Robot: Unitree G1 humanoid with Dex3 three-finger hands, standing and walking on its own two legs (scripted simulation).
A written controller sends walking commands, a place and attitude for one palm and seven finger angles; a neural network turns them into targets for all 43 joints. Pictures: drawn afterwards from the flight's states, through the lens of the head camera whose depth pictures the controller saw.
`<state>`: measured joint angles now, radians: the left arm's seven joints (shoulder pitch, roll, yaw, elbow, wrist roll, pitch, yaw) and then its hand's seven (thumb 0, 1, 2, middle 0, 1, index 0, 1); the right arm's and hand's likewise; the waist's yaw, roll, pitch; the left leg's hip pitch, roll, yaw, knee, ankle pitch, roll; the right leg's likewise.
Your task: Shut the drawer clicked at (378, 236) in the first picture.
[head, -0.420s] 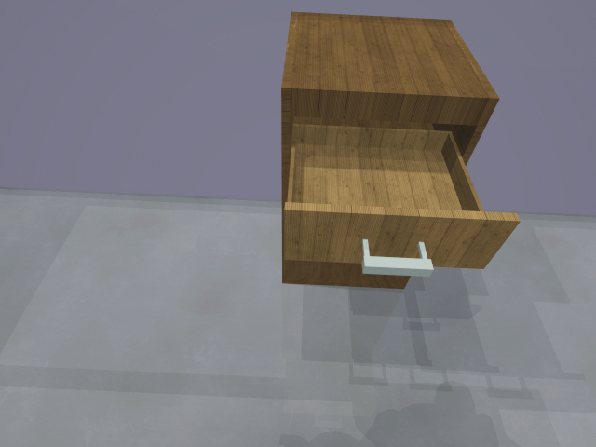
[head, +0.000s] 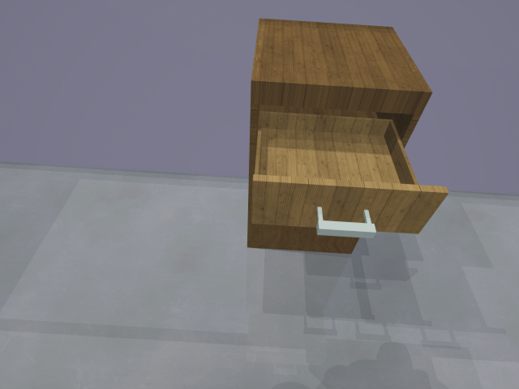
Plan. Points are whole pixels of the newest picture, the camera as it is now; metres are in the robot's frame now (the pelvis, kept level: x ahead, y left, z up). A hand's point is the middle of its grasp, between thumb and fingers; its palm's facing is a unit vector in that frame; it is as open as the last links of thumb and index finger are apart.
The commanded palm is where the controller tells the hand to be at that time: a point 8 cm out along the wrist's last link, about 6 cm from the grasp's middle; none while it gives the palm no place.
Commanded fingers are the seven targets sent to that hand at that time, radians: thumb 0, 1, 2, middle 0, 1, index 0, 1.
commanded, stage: stand and wait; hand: left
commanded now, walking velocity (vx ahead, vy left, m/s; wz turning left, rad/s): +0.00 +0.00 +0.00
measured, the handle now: (344, 221) +0.50 -0.17 -0.10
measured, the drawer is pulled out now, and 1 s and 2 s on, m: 0.30 0.30 0.30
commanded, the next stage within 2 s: look at it before walking up in 0.40 s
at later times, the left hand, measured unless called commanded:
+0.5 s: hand out of the picture -0.01 +0.16 -0.18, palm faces +0.00 -0.98 -0.19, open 7.4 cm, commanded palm none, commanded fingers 0.00 0.90 0.90 -0.20 -0.30 -0.20 -0.30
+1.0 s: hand out of the picture -0.01 +0.14 -0.18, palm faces +0.01 -0.98 -0.18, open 7.3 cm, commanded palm none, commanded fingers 0.00 0.90 0.90 -0.20 -0.30 -0.20 -0.30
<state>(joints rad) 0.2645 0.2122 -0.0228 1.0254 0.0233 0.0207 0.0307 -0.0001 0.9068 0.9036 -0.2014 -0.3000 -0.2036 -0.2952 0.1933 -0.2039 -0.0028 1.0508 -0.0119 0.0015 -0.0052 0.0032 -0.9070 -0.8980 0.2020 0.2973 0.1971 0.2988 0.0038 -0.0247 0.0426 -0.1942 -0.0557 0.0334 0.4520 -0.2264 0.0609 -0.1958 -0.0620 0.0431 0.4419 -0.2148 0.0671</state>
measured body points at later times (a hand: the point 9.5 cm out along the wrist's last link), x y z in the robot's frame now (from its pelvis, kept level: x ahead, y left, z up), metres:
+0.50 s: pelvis -0.01 -0.01 +0.00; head +0.00 -0.01 +0.45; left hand -0.01 +0.21 -0.16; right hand -0.01 -0.24 -0.16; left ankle +0.01 +0.08 -0.74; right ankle +0.02 -0.16 -0.74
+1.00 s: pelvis +0.00 -0.02 +0.00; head +0.01 -0.02 +0.45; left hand -0.01 +0.19 -0.16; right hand +0.00 -0.24 -0.16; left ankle +0.01 +0.08 -0.74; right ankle +0.02 -0.16 -0.74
